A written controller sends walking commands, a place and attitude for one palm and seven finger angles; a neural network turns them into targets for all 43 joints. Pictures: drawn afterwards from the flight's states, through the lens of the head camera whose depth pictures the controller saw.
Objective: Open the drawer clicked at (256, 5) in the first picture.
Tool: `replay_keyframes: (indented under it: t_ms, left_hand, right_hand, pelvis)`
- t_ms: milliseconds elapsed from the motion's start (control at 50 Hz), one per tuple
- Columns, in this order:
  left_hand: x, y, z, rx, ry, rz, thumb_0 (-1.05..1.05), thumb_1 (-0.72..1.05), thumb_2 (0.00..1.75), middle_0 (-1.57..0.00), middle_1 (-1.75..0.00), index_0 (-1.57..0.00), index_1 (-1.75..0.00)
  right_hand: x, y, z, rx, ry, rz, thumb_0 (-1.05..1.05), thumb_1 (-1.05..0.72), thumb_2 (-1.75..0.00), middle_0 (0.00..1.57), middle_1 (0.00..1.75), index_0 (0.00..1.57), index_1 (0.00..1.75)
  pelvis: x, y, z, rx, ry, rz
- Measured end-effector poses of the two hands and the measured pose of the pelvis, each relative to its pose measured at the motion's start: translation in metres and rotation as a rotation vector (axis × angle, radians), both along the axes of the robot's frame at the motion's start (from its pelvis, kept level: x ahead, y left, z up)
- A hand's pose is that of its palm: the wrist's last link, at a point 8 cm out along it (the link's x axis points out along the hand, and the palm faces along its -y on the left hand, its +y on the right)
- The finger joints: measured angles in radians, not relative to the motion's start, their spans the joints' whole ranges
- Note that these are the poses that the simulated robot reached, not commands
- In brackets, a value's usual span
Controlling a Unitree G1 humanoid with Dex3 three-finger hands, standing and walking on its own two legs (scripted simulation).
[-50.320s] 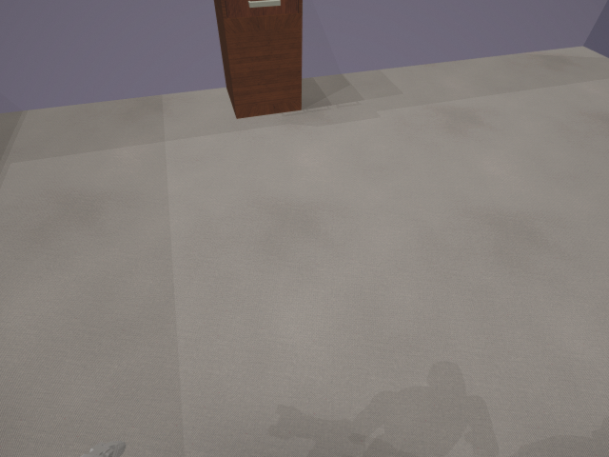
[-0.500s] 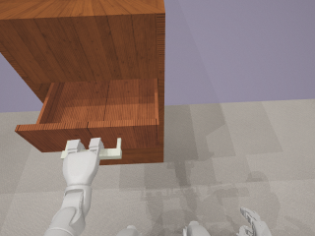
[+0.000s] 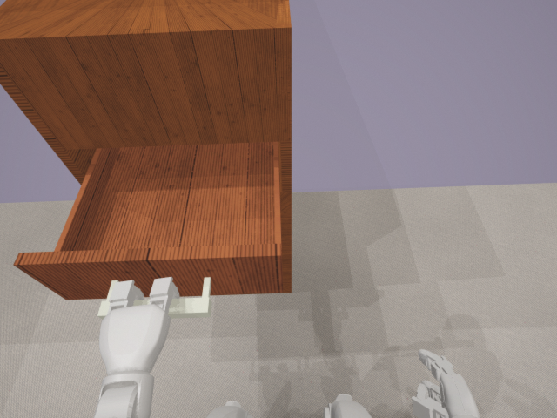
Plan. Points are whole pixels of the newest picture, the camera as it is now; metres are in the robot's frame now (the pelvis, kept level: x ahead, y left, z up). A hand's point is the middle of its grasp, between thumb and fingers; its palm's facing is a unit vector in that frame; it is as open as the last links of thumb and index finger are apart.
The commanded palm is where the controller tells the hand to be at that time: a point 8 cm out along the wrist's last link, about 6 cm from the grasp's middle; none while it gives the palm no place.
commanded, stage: pull the drawer open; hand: left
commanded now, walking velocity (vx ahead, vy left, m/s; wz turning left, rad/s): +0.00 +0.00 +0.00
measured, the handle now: (158, 296) +0.30 +0.21 -0.04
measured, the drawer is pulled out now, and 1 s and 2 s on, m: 0.23 0.30 0.30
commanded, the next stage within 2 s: open the thumb to release the handle in 0.92 s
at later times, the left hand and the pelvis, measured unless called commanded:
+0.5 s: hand (143, 380) +0.18 +0.21 -0.05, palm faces -0.04 -0.07 -1.00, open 6.3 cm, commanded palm +0.14 +0.21 -0.01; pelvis +0.00 +0.00 -0.01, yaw +0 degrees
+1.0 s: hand (140, 393) +0.17 +0.21 -0.05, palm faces -0.07 -0.10 -0.99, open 6.4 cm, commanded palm +0.15 +0.22 -0.01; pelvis +0.00 +0.00 -0.02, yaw -1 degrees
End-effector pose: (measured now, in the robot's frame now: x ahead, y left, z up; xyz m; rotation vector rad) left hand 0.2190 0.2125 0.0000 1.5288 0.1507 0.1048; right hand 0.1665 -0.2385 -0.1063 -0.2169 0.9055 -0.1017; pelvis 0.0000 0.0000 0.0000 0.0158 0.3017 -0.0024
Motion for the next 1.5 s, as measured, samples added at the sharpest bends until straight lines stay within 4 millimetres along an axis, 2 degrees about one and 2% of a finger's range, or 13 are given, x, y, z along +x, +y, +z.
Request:
replay_keyframes:
  t_ms: [600, 1040, 1140, 1280, 1500]
  left_hand:
    - [-0.068, -0.005, 0.002, -0.035, 0.024, 0.016, 0.03, 0.66, 0.78, -0.24, -1.3, -0.35, -1.3]
    - [-0.069, -0.002, 0.003, -0.051, 0.036, -0.024, 0.02, 0.68, 0.73, -0.23, -1.29, -0.33, -1.25]
    - [-0.065, 0.011, -0.004, 0.007, -0.005, -0.007, 0.01, 0.69, 0.77, -0.3, -1.31, -0.36, -1.28]
    - [-0.063, 0.008, -0.001, -0.03, -0.014, 0.068, 0.0, 0.47, 0.7, -0.34, -1.29, -0.37, -1.29]
    - [-0.067, 0.008, -0.001, -0.023, 0.001, 0.053, 0.0, -0.17, 0.44, -0.3, -1.22, -0.34, -1.24]
  right_hand:
    - [0.031, 0.012, 0.0, 0.025, -0.099, 0.089, 0.01, -0.9, -0.9, 0.2, 0.3, 0.2, 0.3]
    - [0.027, 0.009, -0.012, 0.025, -0.089, 0.084, 0.01, -0.9, -0.9, 0.2, 0.3, 0.2, 0.3]
    - [0.027, 0.009, -0.023, -0.002, -0.056, 0.101, 0.01, -0.9, -0.9, 0.2, 0.3, 0.2, 0.3]
    - [0.025, 0.013, -0.022, 0.007, -0.049, 0.083, 0.01, -0.9, -0.9, 0.2, 0.3, 0.2, 0.3]
    - [0.027, 0.013, -0.003, -0.004, -0.098, 0.094, 0.01, -0.9, -0.9, 0.2, 0.3, 0.2, 0.3]
  pelvis:
    - [-0.003, -0.005, -0.012, 0.01, -0.004, -0.004]
    - [0.0, -0.003, -0.023, 0.014, 0.028, -0.021]
    - [-0.004, -0.003, -0.028, 0.01, 0.039, -0.003]
    - [-0.006, -0.002, -0.023, 0.005, 0.025, 0.008]
    - [-0.011, -0.004, -0.016, -0.002, -0.004, 0.016]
